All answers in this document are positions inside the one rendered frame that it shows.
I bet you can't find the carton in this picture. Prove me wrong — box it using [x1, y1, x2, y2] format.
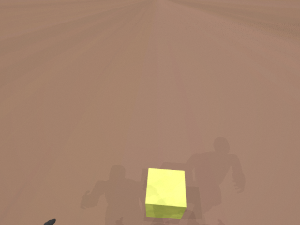
[145, 168, 187, 219]

